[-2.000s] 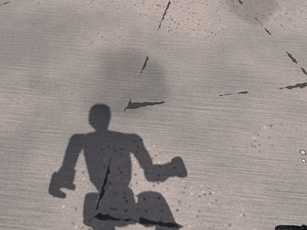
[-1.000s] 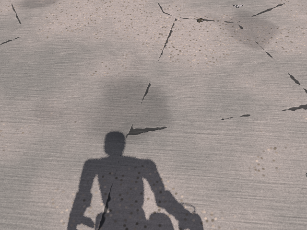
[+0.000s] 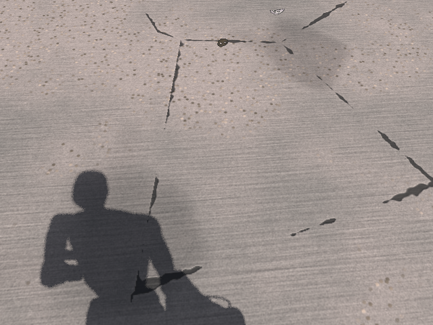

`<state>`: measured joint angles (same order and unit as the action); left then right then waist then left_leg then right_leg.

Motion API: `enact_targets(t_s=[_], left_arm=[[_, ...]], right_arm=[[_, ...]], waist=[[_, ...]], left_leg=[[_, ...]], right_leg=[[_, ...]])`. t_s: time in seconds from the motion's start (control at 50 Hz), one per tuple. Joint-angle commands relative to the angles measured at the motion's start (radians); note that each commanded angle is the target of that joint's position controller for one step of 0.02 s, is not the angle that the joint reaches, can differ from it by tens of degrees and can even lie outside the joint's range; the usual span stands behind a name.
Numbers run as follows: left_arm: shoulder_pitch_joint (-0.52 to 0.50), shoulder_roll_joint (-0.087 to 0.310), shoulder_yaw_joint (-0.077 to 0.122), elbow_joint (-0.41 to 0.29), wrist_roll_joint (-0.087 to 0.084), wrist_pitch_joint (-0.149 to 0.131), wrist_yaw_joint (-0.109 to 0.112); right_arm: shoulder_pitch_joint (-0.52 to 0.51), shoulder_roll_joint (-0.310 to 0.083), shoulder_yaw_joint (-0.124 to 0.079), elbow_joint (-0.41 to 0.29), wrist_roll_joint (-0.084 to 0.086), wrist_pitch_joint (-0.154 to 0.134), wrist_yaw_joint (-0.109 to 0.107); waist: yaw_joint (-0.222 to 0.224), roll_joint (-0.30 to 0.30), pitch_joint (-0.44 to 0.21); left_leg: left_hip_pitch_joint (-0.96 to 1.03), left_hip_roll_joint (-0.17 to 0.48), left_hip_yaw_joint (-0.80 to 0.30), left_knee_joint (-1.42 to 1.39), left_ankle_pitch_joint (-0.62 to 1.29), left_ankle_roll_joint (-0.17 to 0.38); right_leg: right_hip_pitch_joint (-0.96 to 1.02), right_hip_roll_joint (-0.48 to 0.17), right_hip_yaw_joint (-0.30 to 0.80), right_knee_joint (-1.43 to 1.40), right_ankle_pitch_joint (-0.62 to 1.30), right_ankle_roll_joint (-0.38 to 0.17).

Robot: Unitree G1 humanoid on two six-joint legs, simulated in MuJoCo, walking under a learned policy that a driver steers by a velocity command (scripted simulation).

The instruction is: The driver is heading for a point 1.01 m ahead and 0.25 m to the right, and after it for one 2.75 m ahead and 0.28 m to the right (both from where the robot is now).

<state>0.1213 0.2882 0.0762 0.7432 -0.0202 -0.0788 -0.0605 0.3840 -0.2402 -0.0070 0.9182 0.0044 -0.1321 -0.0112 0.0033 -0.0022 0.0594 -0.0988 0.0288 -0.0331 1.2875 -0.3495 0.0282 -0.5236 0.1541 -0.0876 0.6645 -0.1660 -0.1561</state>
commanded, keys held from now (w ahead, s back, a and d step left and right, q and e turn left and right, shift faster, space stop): w+e+shift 0.56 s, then w+shift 0.30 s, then w+q+shift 0.14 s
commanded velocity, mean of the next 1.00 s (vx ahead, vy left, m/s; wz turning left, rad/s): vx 0.99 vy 0.00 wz -0.66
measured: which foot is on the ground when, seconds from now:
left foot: up 0.00-0.34, down 0.36-0.86, up 0.88-1.00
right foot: down 0.00-0.34, up 0.36-0.84, down 0.86-1.00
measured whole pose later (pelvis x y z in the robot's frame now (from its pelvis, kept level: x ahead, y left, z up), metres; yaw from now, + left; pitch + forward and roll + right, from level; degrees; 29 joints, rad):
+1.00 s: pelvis +0.76 -0.23 +0.03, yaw -39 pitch +0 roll -1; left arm 0.28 0.26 0.06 0.74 0.01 -0.09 -0.04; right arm 0.33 -0.27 -0.03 0.80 0.06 -0.11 -0.01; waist 0.00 0.04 0.04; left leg -0.40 0.10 -0.10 1.30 -0.28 0.06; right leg -0.29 0.08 -0.09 0.52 -0.23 -0.09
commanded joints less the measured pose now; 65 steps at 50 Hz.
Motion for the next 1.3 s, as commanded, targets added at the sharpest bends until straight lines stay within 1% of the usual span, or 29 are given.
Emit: enact_targets(t_s=[0.02, 0.08, 0.16, 0.2, 0.28, 0.34, 0.36, 0.38, 0.4, 0.44, 0.48, 0.52, 0.58, 0.64, 0.72, 0.78, 0.82, 0.84, 0.86, 0.88, 0.9, 0.92, 0.94, 0.96, 1.0, 1.1, 1.2, 1.24, 1.3], left_arm=[[0.249, 0.085, 0.022, 0.013, 0.019, -0.029, 0.009], [0.124, 0.063, 0.007, -0.019, 0.007, -0.019, 0.025], [0.161, 0.092, 0.011, -0.032, -0.007, -0.025, 0.066], [0.219, 0.112, 0.021, -0.024, -0.015, -0.02, 0.07], [0.275, 0.101, 0.029, -0.01, -0.041, -0.01, 0.08], [0.246, 0.09, 0.028, -0.025, -0.007, 0.012, 0.071], [0.231, 0.01, -0.002, -0.06, 0.029, 0.014, 0.059], [0.429, -0.089, -0.04, -0.111, -0.04, 0.002, 0.049], [0.37, 0.012, -0.037, -0.086, -0.07, 0.014, 0.067], [0.157, 0.095, -0.014, -0.109, -0.015, 0.026, 0.069], [0.105, 0.064, -0.009, -0.145, -0.01, 0.03, 0.051], [0.111, 0.03, -0.012, -0.164, -0.035, 0.054, 0.047], [0.072, 0.011, -0.021, -0.188, -0.016, 0.066, 0.042], [0.005, 0.016, -0.026, -0.194, -0.012, 0.052, 0.034], [-0.18, 0.014, -0.035, -0.237, -0.011, 0.016, -0.003], [-0.225, 0.046, -0.02, -0.272, -0.015, 0.003, -0.018], [-0.038, 0.133, 0.025, -0.248, -0.016, 0.014, -0.008], [0.216, 0.182, 0.056, -0.175, -0.018, 0.024, 0.008], [0.393, 0.238, 0.074, -0.107, -0.016, 0.037, 0.028], [0.353, 0.305, 0.07, -0.116, 0.006, 0.014, 0.022], [0.398, 0.167, 0.046, -0.089, 0.024, 0.003, 0.024], [0.356, 0.133, 0.032, -0.067, 0.029, -0.01, 0.025], [0.281, 0.122, 0.027, -0.056, 0.026, -0.024, 0.024], [0.215, 0.072, 0.015, -0.05, 0.036, -0.034, 0.021], [0.156, 0.004, 0.002, -0.036, 0.046, -0.046, 0.015], [0.14, 0.036, 0.009, 0.005, 0.038, -0.069, 0.033], [0.23, 0.085, 0.002, 0.036, 0.036, -0.069, 0.072], [0.25, 0.139, 0.008, 0.039, 0.042, -0.051, 0.092], [0.178, 0.238, 0.035, 0.007, 0.043, 0.0, 0.123]], right_arm=[[-0.156, -0.125, -0.022, -0.208, 0.023, -0.083, 0.004], [-0.079, -0.105, -0.03, -0.214, -0.01, -0.038, 0.007], [-0.323, -0.093, -0.021, -0.327, -0.046, -0.032, -0.003], [-0.408, -0.064, -0.017, -0.369, -0.03, -0.033, -0.001], [-0.462, -0.142, -0.055, -0.419, 0.032, -0.028, -0.005], [-0.172, -0.226, -0.109, -0.375, 0.045, -0.039, -0.006], [0.07, -0.27, -0.117, -0.348, 0.033, -0.028, -0.018], [0.108, -0.348, -0.126, -0.306, -0.014, -0.025, 0.007], [0.037, -0.233, -0.111, -0.336, -0.014, -0.015, 0.013], [-0.021, -0.158, -0.092, -0.319, -0.012, 0.01, 0.002], [-0.057, -0.139, -0.086, -0.28, -0.031, 0.012, 0.003], [-0.091, -0.103, -0.078, -0.249, -0.008, 0.006, 0.013], [-0.102, -0.123, -0.085, -0.216, -0.001, 0.002, 0.015], [-0.059, -0.148, -0.085, -0.184, -0.02, -0.005, 0.016], [0.051, -0.195, -0.087, -0.129, 0.002, 0.007, 0.014], [0.087, -0.26, -0.087, -0.097, 0.006, 0.027, 0.005], [0.087, -0.296, -0.086, -0.08, 0.0, 0.046, -0.01], [0.034, -0.3, -0.082, -0.086, 0.003, 0.057, -0.017], [0.045, -0.23, -0.061, -0.12, -0.013, 0.051, -0.026], [0.216, -0.05, -0.004, -0.152, 0.017, 0.013, -0.003], [0.065, -0.176, -0.036, -0.152, 0.073, -0.018, -0.001], [-0.054, -0.171, -0.041, -0.198, 0.102, -0.022, -0.001], [-0.093, -0.137, -0.033, -0.207, 0.084, -0.02, -0.005], [-0.087, -0.123, -0.039, -0.193, 0.057, -0.006, -0.005], [0.011, -0.093, -0.044, -0.156, 0.052, 0.042, 0.012], [-0.128, -0.075, -0.04, -0.192, 0.044, 0.08, 0.015], [-0.302, -0.06, -0.029, -0.253, 0.033, 0.048, 0.065], [-0.332, -0.091, -0.041, -0.285, 0.036, 0.038, 0.092], [-0.054, -0.198, -0.094, -0.256, 0.058, 0.074, 0.09]], waist=[[0.045, 0.128, -0.145], [-0.085, 0.05, -0.015], [-0.021, 0.007, 0.086], [0.037, -0.022, 0.05], [0.06, -0.095, 0.006], [-0.11, -0.113, -0.195], [-0.199, -0.037, -0.393], [-0.059, 0.509, -0.551], [-0.091, 0.421, -0.424], [-0.125, 0.055, -0.163], [-0.071, 0.056, -0.054], [-0.03, 0.105, -0.025], [-0.007, 0.065, 0.031], [-0.019, 0.015, 0.081], [-0.069, -0.021, 0.147], [-0.029, 0.082, 0.096], [0.109, 0.202, -0.059], [0.247, 0.197, -0.171], [0.266, 0.071, -0.283], [0.097, -0.25, -0.484], [0.189, -0.103, -0.483], [0.167, -0.073, -0.268], [0.109, 0.048, -0.149], [0.057, 0.047, -0.081], [-0.024, -0.047, -0.06], [-0.015, -0.032, 0.091], [0.043, 0.027, 0.114], [0.027, -0.016, 0.069], [-0.166, -0.161, -0.107]], left_leg=[[-0.688, 0.036, -0.143, 0.16, 0.023, 0.056], [-0.552, 0.085, -0.114, 0.005, 0.019, -0.005], [-0.389, 0.054, -0.014, -0.421, 0.313, -0.08], [-0.236, -0.006, 0.011, -0.621, 0.5, -0.092], [-0.231, -0.026, -0.09, -0.81, 0.458, -0.106], [0.038, -0.002, -0.074, -0.783, 0.282, -0.033], [0.39, 0.167, -0.229, -0.695, 0.064, 0.017], [0.681, 0.435, -0.884, -0.941, -0.388, 0.206], [0.585, 0.414, -0.943, -1.009, -0.618, 0.167], [0.313, 0.314, -0.549, -0.998, -0.226, 0.095], [0.11, 0.256, -0.342, -1.024, 0.021, 0.093], [0.034, 0.241, -0.24, -1.073, 0.044, 0.094], [-0.016, 0.235, -0.087, -1.118, 0.187, 0.102], [-0.037, 0.208, 0.036, -1.172, 0.276, 0.109], [0.063, 0.223, 0.146, -1.241, 0.406, 0.089], [0.209, 0.254, 0.2, -1.116, 1.065, 0.091], [0.256, 0.282, 0.201, -0.833, 1.466, 0.088], [0.132, 0.258, 0.223, -0.575, 1.473, 0.067], [-0.197, 0.178, 0.19, -0.202, 0.782, 0.041], [-0.566, -0.025, 0.013, 0.165, -0.156, 0.015], [-0.637, -0.006, -0.143, 0.216, -0.115, 0.053], [-0.696, 0.023, -0.127, 0.191, -0.061, 0.059], [-0.672, 0.076, -0.123, 0.108, 0.007, 0.056], [-0.629, 0.112, -0.12, 0.052, 0.071, 0.047], [-0.522, 0.159, -0.128, 0.013, 0.141, 0.035], [-0.641, 0.15, -0.101, -0.159, 0.354, 0.0], [-0.593, 0.059, 0.084, -0.5, 0.627, 0.042], [-0.525, -0.017, 0.176, -0.593, 0.606, 0.074], [-0.213, -0.117, 0.233, -0.52, 0.359, 0.125]], right_leg=[[0.66, -0.331, 0.765, -0.448, -0.293, -0.196], [0.274, -0.212, 0.585, -0.488, -0.181, -0.192], [-0.039, -0.113, 0.431, -0.511, -0.039, -0.152], [-0.073, -0.091, 0.409, -0.476, -0.034, -0.098], [0.204, -0.147, 0.551, -0.347, -0.108, -0.05], [0.34, -0.144, 0.526, 0.036, 0.262, 0.015], [0.16, -0.109, 0.441, 0.382, 0.137, 0.042], [-0.201, -0.015, 0.341, 0.718, -0.419, 0.08], [-0.335, -0.14, 0.287, 0.823, -0.312, 0.08], [-0.34, -0.203, 0.21, 0.803, -0.185, 0.087], [-0.266, -0.275, 0.216, 0.713, -0.137, 0.087], [-0.267, -0.314, 0.203, 0.696, -0.145, 0.085], [-0.32, -0.328, 0.202, 0.642, -0.039, 0.102], [-0.308, -0.283, 0.193, 0.461, 0.132, 0.102], [-0.235, -0.226, 0.087, 0.133, 0.236, 0.057], [-0.11, -0.125, -0.024, 0.028, 0.102, 0.014], [0.141, -0.065, -0.036, 0.012, -0.002, -0.039], [0.46, -0.065, -0.02, -0.083, 0.095, -0.075], [0.861, -0.207, 0.228, -0.024, 0.01, -0.085], [1.146, -0.493, 0.857, -0.194, -0.398, -0.257], [1.069, -0.49, 0.913, -0.357, -0.519, -0.194], [0.891, -0.474, 0.754, -0.385, -0.402, -0.152], [0.702, -0.45, 0.63, -0.406, -0.281, -0.119], [0.561, -0.409, 0.513, -0.418, -0.212, -0.092], [0.401, -0.37, 0.349, -0.452, -0.089, -0.054], [0.275, -0.306, 0.04, -0.561, 0.156, 0.031], [0.407, -0.289, -0.126, -0.569, 0.432, 0.126], [0.535, -0.307, -0.154, -0.471, 0.825, 0.165], [0.605, -0.37, -0.141, -0.061, 1.439, 0.171]])
Keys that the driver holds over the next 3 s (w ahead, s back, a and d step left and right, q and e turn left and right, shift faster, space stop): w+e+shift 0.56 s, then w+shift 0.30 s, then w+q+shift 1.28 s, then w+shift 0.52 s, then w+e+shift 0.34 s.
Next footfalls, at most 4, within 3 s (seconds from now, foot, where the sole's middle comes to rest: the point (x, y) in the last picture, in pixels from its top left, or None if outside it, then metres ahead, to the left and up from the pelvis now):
0.36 left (178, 284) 0.56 0.12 -0.74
0.86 right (318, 226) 0.77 -0.33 -0.74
1.32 left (331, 126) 1.24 -0.46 -0.74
1.74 right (382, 78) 1.55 -0.75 -0.74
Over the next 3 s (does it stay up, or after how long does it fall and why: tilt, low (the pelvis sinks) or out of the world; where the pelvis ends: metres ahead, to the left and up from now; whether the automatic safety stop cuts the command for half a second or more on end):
stays up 2.40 -0.28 0.04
